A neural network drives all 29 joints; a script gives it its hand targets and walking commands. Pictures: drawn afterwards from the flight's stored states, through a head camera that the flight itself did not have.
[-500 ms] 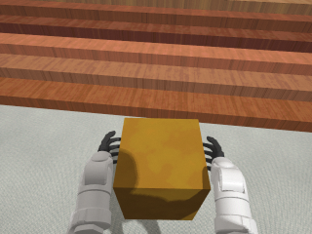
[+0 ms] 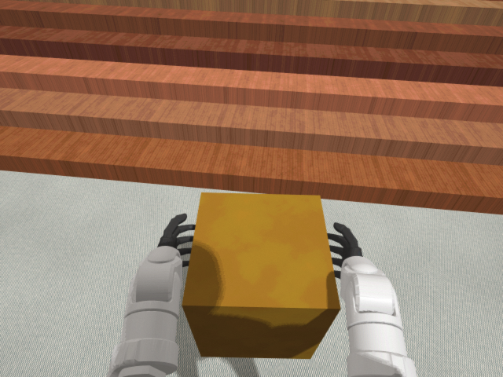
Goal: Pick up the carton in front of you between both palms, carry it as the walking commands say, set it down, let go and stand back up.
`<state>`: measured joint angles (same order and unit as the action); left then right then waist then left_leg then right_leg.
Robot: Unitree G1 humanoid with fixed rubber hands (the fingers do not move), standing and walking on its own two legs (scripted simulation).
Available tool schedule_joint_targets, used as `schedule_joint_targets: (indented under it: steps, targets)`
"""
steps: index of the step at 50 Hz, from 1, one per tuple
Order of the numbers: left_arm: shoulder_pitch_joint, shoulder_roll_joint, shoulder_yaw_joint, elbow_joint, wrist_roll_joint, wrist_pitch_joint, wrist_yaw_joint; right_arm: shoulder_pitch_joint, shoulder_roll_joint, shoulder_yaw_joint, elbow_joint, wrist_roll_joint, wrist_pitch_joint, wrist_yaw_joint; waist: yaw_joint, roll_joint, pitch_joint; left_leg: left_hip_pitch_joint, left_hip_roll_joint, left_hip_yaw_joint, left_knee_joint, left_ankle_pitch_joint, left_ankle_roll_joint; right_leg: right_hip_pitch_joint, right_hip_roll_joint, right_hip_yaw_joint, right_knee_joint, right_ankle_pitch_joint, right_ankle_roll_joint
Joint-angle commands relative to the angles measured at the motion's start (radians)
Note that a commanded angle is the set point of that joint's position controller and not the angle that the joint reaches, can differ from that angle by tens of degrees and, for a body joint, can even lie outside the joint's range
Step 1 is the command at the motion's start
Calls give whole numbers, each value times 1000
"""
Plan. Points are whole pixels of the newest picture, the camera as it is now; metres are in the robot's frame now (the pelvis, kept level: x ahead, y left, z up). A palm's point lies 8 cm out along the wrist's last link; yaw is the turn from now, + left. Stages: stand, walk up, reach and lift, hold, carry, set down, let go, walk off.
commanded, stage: hold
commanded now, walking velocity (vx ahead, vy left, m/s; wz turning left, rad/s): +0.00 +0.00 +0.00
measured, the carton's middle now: (258, 279) +0.30 +0.00 -0.02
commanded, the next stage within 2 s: carry in 0.08 s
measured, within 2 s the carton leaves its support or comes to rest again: neither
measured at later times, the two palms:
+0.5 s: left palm (173, 206) +0.38 +0.16 +0.08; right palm (341, 217) +0.37 -0.14 +0.08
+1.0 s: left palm (176, 134) +0.65 +0.22 +0.06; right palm (296, 139) +0.64 -0.08 +0.06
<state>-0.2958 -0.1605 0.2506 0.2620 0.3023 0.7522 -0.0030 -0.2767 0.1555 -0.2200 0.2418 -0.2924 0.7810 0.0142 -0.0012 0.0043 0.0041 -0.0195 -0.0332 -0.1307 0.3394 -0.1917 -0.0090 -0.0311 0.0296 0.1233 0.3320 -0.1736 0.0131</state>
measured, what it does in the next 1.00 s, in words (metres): walks ahead: right foot, then left foot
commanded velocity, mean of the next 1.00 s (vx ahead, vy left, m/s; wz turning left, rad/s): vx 0.48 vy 0.00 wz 0.00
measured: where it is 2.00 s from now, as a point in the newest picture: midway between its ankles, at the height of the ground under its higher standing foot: (243, 240)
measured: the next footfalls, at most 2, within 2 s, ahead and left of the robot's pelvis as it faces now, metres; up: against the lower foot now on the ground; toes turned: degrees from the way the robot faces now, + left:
right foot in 0.50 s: +0.17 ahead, -0.09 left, +0.00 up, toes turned -8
left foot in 0.86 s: +0.45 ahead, +0.14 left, +0.00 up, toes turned +12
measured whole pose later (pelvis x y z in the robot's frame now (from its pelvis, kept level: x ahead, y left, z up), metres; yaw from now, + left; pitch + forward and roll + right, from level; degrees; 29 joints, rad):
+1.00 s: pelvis +0.37 +0.07 -0.01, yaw -1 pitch +5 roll +0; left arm -0.21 -0.14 0.16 -0.32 0.11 1.22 0.10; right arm -0.20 0.14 -0.11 -0.31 -0.11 1.22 -0.09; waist -0.01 -0.02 -0.05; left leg -0.37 0.03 0.25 0.48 -0.20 0.08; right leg -0.41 -0.08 -0.08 1.13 -0.38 -0.01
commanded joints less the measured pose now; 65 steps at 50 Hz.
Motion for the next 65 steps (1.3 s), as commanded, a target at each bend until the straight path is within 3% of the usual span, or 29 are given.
schedule_joint_targets:
  steps: [1, 3, 4, 6, 7, 10, 13, 14, 15, 16, 17, 18, 20, 24, 25, 26, 27, 28, 31, 35, 40, 43, 44, 45, 46, 49, 51, 56, 65]
  targets:
    - [-442, -912, -512, 10, -263, -15, -254, -493, 901, 500, -34, 259, -46, 230, 0, 0, -188, -16, -62, 62, -52, 146, -15, 60, 63, -58, -36, 132, -1]
    - [-449, -912, -510, 15, -262, -15, -254, -499, 902, 498, -29, 258, -47, 230, 0, 0, -187, -18, -61, 63, -52, 137, -14, 58, 63, -58, -36, 123, -1]
    - [-467, -913, -529, 2, -276, -14, -253, -512, 902, 511, -18, 267, -44, 229, 1, -24, -154, -169, 102, 22, 29, -36, 2, -82, -110, -46, 46, -65, -15]
    - [-456, -920, -545, -15, -290, -9, -246, -518, 912, 535, -56, 287, -45, 225, 2, -28, -153, -251, 79, -1, 6, -437, 14, -187, -108, 15, -16, -493, -31]
    - [-464, -925, -573, -47, -302, -6, -240, -533, 916, 562, -88, 304, -42, 222, 4, -35, -147, -288, 70, 13, 25, -498, 14, -206, -114, 23, -22, -573, -38]
    - [-441, -925, -664, -154, -355, 28, -216, -529, 915, 650, -183, 362, -5, 208, 9, -105, -252, -295, 34, 130, 198, -233, 3, -144, -180, 73, -35, -427, -76]
    - [-429, -891, -747, -263, -415, 106, -190, -521, 887, 734, -282, 428, 68, 190, 2, -139, -284, -260, 18, 196, 143, -257, 5, -202, -219, 82, -42, -527, -99]
    - [-434, -878, -770, -295, -434, 137, -184, -530, 870, 750, -312, 444, 97, 184, 3, -92, -258, -203, 45, 161, 73, -285, 15, -278, -186, 18, 9, -519, -78]
    - [-451, -864, -792, -327, -453, 169, -179, -518, 850, 759, -329, 455, 128, 178, -4, 30, -227, -141, 141, 20, -23, -373, 47, -379, -125, -85, 153, -453, -41]
    - [-472, -852, -809, -351, -472, 202, -176, -489, 831, 760, -336, 463, 159, 171, -21, 230, -211, -39, 281, -215, -141, -456, 112, -536, -56, -210, 395, -339, 1]
    - [-473, -843, -824, -374, -496, 233, -175, -466, 822, 763, -357, 473, 188, 161, -26, 270, -160, 26, 367, -354, -173, -359, 178, -685, -48, -222, 424, -348, 1]
    - [-490, -852, -845, -406, -529, 260, -176, -460, 817, 768, -398, 480, 215, 150, -32, 222, -156, 44, 389, -357, -158, -219, 216, -707, -75, -198, 428, -355, -11]
    - [-451, -867, -871, -449, -584, 301, -175, -449, 819, 793, -481, 518, 262, 135, -30, 139, -225, 75, 350, -209, -114, -49, 192, -627, -64, -221, 334, -306, -15]
    - [-309, -876, -867, -521, -589, 368, -155, -355, 833, 820, -578, 558, 342, 136, -12, 147, -329, -75, 218, 83, 31, 43, 102, -211, 5, -337, 32, -41, -9]
    - [-283, -872, -859, -537, -581, 384, -151, -311, 836, 821, -583, 562, 358, 141, -8, 101, -361, -219, 188, 142, 121, 25, 74, 11, -30, -304, 0, -6, -22]
    - [-232, -853, -848, -545, -565, 401, -147, -298, 830, 820, -591, 567, 373, 147, 10, -19, -402, -394, 154, 201, 308, -80, 36, 215, -181, -123, -47, -120, -58]
    - [-195, -822, -826, -544, -531, 406, -143, -317, 821, 831, -635, 581, 392, 157, 20, -268, -378, -678, 65, 285, 541, -265, -6, 329, -419, 269, -110, -177, -167]
    - [-216, -865, -820, -546, -526, 416, -140, -371, 823, 838, -653, 593, 408, 164, 25, -254, -325, -795, 86, 215, 649, -355, 18, 317, -495, 372, -117, -99, -250]
    - [-332, -877, -833, -639, -573, 443, -136, -436, 843, 849, -673, 638, 426, 173, 20, -59, -283, -789, 168, 163, 666, -245, 33, 192, -424, 172, -140, -22, -209]
    - [-325, -855, -847, -636, -619, 477, -146, -365, 827, 812, -632, 602, 444, 142, 19, -117, -269, -664, 115, 255, 414, -95, 1, 136, -313, -72, -157, 126, -157]
    - [-327, -828, -842, -608, -628, 496, -163, -347, 814, 785, -607, 562, 460, 124, 19, -177, -218, -441, 66, 355, 185, 78, 21, 22, -274, -216, -94, 218, -109]
    - [-349, -821, -842, -620, -629, 501, -166, -342, 819, 771, -593, 560, 462, 127, -12, -88, -316, -13, 24, 410, 138, 21, 44, -162, -202, -341, 245, 306, -51]
    - [-362, -807, -839, -627, -626, 504, -169, -328, 814, 764, -584, 550, 461, 128, -38, 53, -362, 139, 198, 137, 37, -153, 79, -315, -152, -354, 498, 116, -8]
    - [-391, -818, -850, -645, -637, 512, -171, -332, 813, 753, -558, 537, 453, 129, -35, 292, -403, 286, 455, -353, -108, -228, 216, -584, -25, -311, 768, -248, 26]
    - [-396, -840, -855, -631, -635, 508, -174, -340, 838, 756, -567, 549, 450, 130, -25, 245, -388, 274, 491, -410, -135, -130, 260, -685, -65, -178, 912, -311, -8]
    - [-395, -908, -861, -655, -632, 475, -175, -396, 934, 804, -640, 577, 424, 139, -18, 35, -374, 147, 411, -141, -107, 137, 193, -670, -170, -127, 863, -173, -46]
    - [-355, -941, -871, -656, -612, 456, -165, -394, 949, 823, -667, 593, 411, 146, -14, 65, -385, 102, 370, -11, -128, 186, 157, -607, -156, -159, 745, -113, -39]
    - [-247, -919, -867, -642, -550, 428, -138, -342, 888, 843, -694, 618, 408, 170, -15, 113, -329, 161, 308, 142, -144, 301, 147, -657, -117, -242, 490, -1, -18]
    - [-265, -865, -862, -653, -579, 473, -154, -294, 821, 807, -664, 582, 440, 167, -18, 161, -179, 128, 268, 296, -64, 589, 101, -451, -55, -364, 167, 148, -59]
